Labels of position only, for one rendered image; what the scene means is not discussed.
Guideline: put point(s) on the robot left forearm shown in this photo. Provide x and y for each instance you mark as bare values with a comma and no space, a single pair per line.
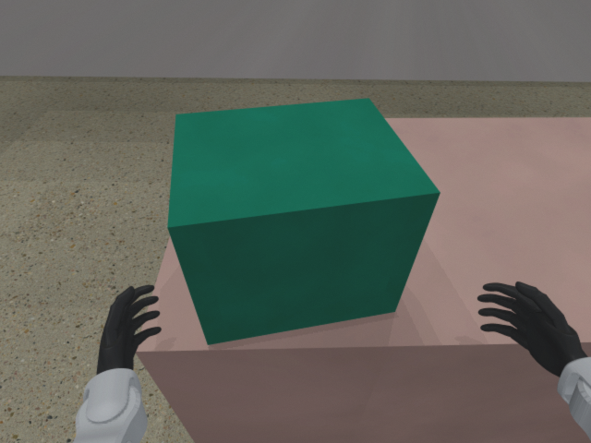
112,409

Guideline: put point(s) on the robot right hand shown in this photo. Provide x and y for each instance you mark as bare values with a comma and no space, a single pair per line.
540,326

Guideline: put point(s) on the carton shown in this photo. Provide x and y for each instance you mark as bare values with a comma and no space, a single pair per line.
294,216

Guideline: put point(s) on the robot left hand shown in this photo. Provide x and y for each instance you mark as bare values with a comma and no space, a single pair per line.
118,343

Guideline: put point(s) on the robot right forearm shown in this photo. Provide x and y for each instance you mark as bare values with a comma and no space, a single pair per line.
574,386

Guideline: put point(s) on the pedestal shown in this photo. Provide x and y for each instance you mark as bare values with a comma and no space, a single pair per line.
514,205

